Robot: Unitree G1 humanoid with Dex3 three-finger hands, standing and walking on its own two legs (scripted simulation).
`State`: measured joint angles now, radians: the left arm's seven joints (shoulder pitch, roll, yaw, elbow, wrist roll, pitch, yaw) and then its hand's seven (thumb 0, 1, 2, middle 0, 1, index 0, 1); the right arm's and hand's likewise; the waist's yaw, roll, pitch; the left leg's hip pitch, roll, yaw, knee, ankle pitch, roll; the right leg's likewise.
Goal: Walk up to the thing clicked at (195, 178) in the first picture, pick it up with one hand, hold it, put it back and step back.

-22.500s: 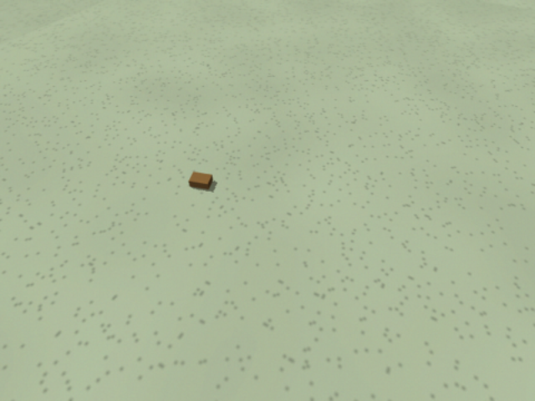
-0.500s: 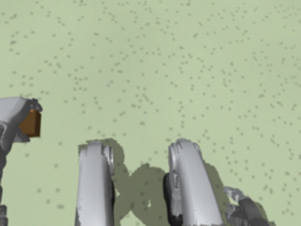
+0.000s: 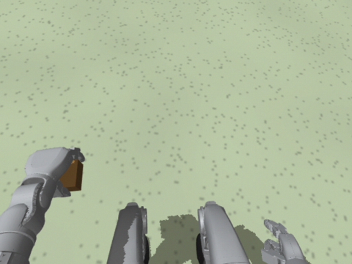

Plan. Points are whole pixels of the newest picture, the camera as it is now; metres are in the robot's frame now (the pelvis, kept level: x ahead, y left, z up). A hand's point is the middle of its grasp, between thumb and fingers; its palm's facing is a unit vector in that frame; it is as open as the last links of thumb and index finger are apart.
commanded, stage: lift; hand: left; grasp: from above
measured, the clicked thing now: (58, 176) +0.34 +0.29 -0.11
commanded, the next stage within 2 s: hold in 0.62 s
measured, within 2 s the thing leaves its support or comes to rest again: neither
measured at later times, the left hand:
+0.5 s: hand (61, 151) +0.34 +0.22 +0.04, palm faces -0.46 -0.11 -0.88, open 9.5 cm
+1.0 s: hand (55, 134) +0.35 +0.22 +0.09, palm faces -0.46 -0.10 -0.88, open 9.5 cm
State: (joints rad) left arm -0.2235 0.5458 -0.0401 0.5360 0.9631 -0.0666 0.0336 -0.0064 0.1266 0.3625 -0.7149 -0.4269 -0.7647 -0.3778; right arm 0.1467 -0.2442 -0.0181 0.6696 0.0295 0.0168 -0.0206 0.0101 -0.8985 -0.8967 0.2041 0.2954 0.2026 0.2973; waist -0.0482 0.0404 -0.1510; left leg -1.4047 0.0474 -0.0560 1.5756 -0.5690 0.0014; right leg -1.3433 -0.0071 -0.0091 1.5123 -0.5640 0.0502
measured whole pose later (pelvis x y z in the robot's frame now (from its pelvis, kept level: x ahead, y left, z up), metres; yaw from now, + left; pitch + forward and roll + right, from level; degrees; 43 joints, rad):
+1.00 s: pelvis +0.06 -0.01 +0.16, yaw +0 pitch +6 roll +0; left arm -0.26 0.37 -0.19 0.79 0.99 0.02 0.10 -0.01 0.07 0.40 -0.77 -0.39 -0.82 -0.34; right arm 0.22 -0.25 -0.05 0.74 0.04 -0.01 -0.04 0.01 -0.90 -0.90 0.20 0.29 0.20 0.30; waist -0.03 0.03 -0.05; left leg -0.48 0.04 0.03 0.70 -0.32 -0.01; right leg -0.46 -0.02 0.03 0.69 -0.32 0.03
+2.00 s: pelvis +0.06 -0.02 +0.18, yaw +0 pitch +1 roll +0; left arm -0.21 0.38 -0.19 0.63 0.99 0.02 -0.03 -0.01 0.03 0.42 -0.81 -0.36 -0.86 -0.32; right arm 0.18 -0.26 -0.04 0.69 0.06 0.06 -0.04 0.01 -0.91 -0.90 0.20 0.29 0.20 0.30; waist 0.00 0.05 -0.01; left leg -0.29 0.04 0.03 0.52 -0.24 -0.02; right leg -0.29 -0.02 0.03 0.54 -0.25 0.03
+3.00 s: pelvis +0.06 -0.02 +0.18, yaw +1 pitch +3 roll +0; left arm -0.21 0.38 -0.16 0.74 1.04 -0.05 0.07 -0.01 0.05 0.41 -0.80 -0.37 -0.84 -0.33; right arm 0.18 -0.25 -0.04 0.70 0.04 0.06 -0.04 0.01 -0.90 -0.90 0.20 0.29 0.20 0.30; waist -0.01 0.03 0.01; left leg -0.35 0.03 0.02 0.55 -0.24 -0.02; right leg -0.35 -0.03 0.02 0.56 -0.26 0.03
